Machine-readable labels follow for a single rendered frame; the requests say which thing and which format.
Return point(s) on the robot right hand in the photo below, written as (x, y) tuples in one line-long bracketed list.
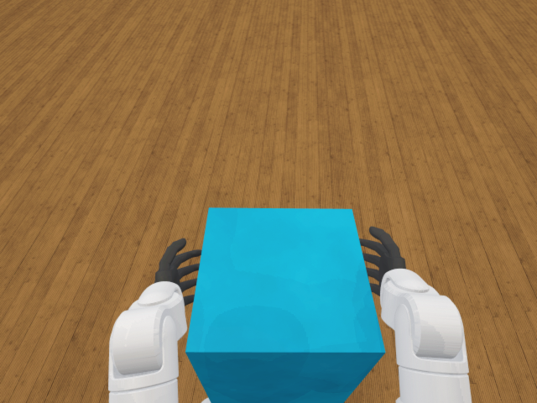
[(390, 256)]

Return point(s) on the robot left forearm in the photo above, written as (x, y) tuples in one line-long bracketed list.
[(143, 348)]

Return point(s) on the robot right forearm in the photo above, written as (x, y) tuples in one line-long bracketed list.
[(429, 338)]

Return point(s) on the carton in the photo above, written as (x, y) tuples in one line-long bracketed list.
[(283, 310)]

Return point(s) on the robot left hand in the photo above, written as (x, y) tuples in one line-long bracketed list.
[(168, 267)]

